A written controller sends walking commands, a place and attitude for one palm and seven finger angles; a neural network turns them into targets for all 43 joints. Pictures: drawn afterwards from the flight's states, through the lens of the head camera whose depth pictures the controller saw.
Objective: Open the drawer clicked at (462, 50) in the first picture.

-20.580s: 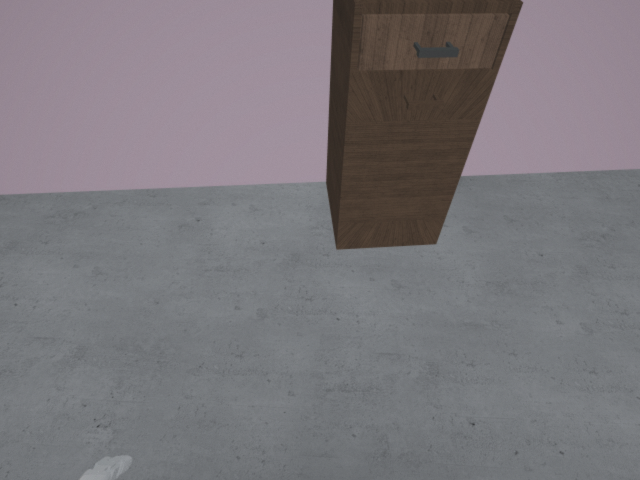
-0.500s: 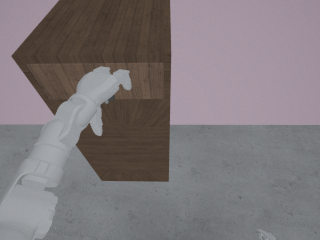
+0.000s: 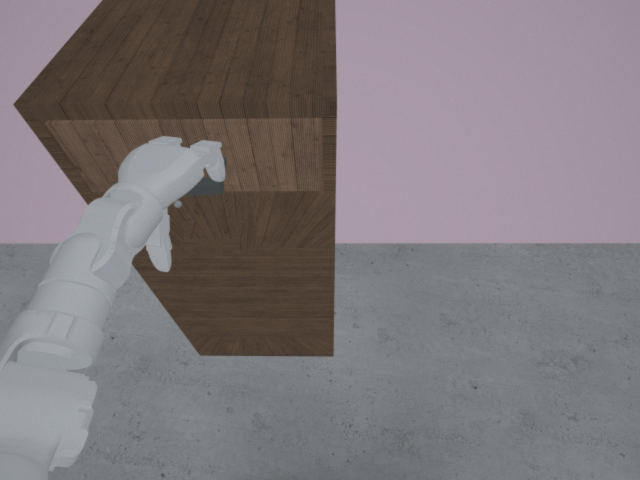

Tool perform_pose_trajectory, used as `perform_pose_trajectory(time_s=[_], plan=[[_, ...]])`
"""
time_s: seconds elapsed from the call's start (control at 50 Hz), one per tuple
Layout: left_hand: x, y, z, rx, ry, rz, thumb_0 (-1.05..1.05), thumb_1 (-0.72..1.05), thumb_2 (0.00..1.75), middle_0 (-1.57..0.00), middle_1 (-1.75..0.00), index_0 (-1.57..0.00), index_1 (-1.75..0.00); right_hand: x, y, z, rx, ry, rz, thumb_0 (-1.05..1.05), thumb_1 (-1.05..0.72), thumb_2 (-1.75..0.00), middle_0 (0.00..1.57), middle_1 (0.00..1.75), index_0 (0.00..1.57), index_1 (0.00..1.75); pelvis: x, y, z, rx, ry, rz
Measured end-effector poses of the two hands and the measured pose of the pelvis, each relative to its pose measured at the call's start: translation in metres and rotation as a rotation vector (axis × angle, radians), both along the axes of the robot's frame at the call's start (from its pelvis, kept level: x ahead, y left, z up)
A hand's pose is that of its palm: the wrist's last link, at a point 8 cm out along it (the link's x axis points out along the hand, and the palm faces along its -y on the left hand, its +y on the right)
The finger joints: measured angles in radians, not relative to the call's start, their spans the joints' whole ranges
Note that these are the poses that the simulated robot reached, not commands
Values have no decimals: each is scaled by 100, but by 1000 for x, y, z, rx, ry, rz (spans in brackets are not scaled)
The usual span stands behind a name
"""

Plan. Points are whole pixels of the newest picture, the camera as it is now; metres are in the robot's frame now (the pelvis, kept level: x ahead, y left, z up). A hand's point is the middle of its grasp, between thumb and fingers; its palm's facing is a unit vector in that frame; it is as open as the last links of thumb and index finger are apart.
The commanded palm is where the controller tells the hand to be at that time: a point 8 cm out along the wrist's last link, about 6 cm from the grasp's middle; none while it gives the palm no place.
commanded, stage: move the hooked fingers above the handle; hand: left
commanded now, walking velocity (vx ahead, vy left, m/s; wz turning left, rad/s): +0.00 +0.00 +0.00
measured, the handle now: (189, 175) +0.51 +0.22 +0.07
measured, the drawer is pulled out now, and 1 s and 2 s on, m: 0.00 0.00 0.00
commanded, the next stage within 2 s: lower the fingers behind the handle in 1.58 s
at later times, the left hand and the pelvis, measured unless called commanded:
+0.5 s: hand (154, 199) +0.44 +0.24 +0.10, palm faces -0.20 +0.02 -0.98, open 13.8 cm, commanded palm +0.44 +0.24 +0.18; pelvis +0.00 +0.00 +0.00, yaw -2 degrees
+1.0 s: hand (165, 191) +0.45 +0.22 +0.11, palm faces -0.16 -0.02 -0.99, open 13.7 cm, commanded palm +0.43 +0.24 +0.18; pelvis +0.00 +0.00 +0.00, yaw -2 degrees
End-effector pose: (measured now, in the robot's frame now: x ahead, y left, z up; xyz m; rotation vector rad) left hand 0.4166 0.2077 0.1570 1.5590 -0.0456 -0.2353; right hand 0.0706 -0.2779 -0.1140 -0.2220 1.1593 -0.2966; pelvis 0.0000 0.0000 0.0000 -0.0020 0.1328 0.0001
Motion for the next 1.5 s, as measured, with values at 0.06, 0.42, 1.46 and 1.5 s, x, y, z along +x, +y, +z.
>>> perform_pose_trajectory(time_s=[0.06,0.42,1.46,1.5], plan=[[5,-9,14,-38,-141,-48,0,-49,30,-33,-120,-33,-120,-2,-3,-1,-10,6,-4,0,-91,-90,20,30,20,30,-1,1,-2,-2,15,1],[27,28,25,51,53,290,0,-49,30,-34,-122,-32,-124,-2,24,-6,102,-63,-54,0,-91,-90,20,30,20,30,-2,0,2,10,2,-44],[28,6,8,-25,16,101,0,-49,30,-31,-120,-32,-120,6,17,-5,46,-3,-35,0,-91,-90,20,30,20,30,13,9,-1,-4,22,-18],[28,-5,3,-61,-7,34,0,-49,30,-32,-120,-32,-120,8,19,-3,44,-18,-42,0,-91,-90,20,30,20,30,13,10,-1,-2,22,-26]])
